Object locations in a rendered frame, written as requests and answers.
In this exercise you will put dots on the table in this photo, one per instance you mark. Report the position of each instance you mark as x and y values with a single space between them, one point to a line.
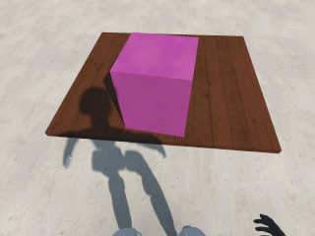
227 109

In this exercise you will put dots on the carton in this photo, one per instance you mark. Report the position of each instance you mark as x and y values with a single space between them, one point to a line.
152 77

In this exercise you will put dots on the robot right hand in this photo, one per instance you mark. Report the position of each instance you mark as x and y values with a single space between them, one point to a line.
272 228

